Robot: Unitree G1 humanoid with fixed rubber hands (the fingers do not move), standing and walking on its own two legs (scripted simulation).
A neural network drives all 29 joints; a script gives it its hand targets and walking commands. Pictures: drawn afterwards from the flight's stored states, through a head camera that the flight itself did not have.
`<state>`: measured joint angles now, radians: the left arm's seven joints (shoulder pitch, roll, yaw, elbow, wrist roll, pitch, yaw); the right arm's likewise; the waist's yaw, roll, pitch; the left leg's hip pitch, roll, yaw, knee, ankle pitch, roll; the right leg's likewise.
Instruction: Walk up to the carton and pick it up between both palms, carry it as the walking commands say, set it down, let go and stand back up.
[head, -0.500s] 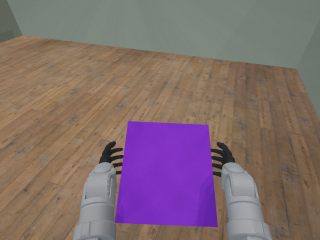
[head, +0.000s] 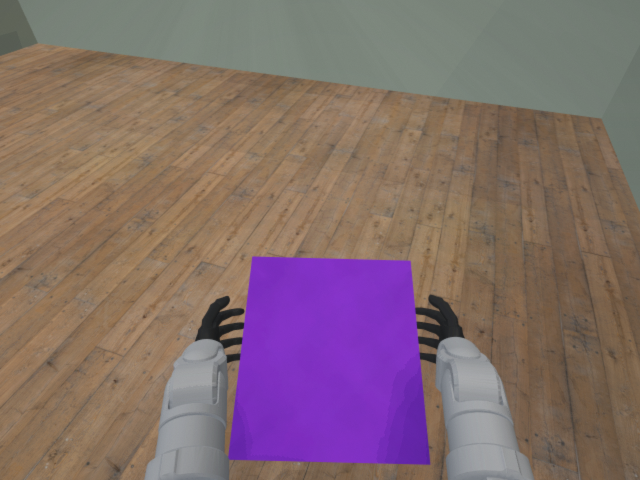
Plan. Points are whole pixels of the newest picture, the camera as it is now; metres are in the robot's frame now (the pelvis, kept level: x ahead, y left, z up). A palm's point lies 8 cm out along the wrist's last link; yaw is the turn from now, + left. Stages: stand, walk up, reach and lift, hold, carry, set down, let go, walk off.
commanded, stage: set down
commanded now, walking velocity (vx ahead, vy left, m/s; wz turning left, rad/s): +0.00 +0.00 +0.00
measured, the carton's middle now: (328, 362) +0.32 +0.01 -0.07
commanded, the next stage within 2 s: none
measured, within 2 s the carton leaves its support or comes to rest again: neither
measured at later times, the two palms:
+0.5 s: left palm (224, 366) +0.31 +0.16 -0.06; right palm (432, 365) +0.31 -0.15 -0.06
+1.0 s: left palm (235, 376) +0.34 +0.16 -0.15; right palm (419, 372) +0.35 -0.15 -0.15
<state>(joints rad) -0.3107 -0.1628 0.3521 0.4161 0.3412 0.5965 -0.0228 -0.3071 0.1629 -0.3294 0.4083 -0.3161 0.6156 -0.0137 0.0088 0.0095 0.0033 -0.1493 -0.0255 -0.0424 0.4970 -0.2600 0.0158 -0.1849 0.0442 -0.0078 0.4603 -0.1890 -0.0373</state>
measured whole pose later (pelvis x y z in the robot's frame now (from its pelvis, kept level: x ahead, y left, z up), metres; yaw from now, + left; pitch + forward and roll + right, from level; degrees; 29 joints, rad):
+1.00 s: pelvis -0.03 +0.00 -0.09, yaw +0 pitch +31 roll +1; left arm -0.56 -0.12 0.45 0.55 0.25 0.30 0.01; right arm -0.58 0.13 -0.42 0.53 -0.27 0.32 -0.05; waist 0.01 0.00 -0.19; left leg -1.22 -0.07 -0.04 1.07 -0.39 0.00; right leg -1.27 0.06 0.04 1.05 -0.32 -0.02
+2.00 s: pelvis -0.07 +0.01 -0.25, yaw +1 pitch +43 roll +1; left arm -0.89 0.00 0.38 0.73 0.11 0.26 0.15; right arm -0.92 -0.03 -0.37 0.76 -0.14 0.26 -0.15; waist 0.01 -0.01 -0.20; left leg -1.89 -0.13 -0.02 1.68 -0.55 -0.01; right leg -1.95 0.11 0.06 1.65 -0.46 0.01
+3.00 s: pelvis -0.08 +0.01 -0.37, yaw +2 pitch +45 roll +1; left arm -1.20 0.13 0.31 0.85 0.01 0.23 0.17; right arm -1.22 -0.19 -0.29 0.88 -0.03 0.23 -0.17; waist 0.00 0.00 0.06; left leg -2.28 -0.16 0.00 2.09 -0.59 -0.03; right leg -2.33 0.12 0.03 2.05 -0.50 0.03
